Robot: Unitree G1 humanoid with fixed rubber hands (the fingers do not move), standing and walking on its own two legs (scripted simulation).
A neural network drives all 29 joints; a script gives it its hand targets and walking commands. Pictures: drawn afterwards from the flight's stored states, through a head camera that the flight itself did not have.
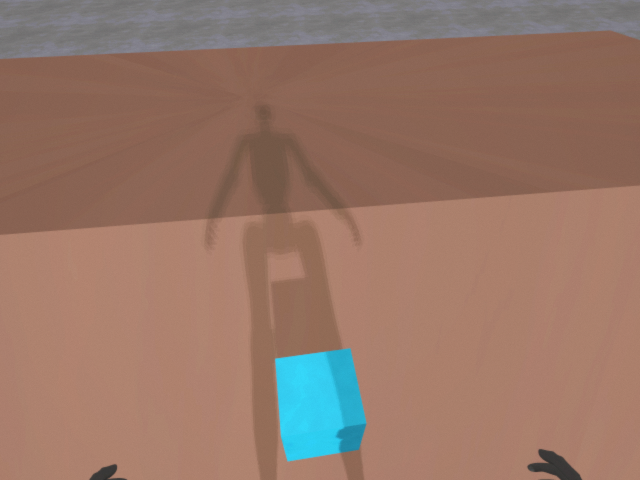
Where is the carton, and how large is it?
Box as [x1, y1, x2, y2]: [275, 348, 366, 460]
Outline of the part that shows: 349,348 275,359 281,438 287,460 358,449 366,423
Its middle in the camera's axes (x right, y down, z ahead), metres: +0.00 +0.47 +1.10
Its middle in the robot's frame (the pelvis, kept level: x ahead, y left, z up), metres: +0.43 +0.01 -0.66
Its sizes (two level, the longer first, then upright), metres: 0.210 0.200 0.250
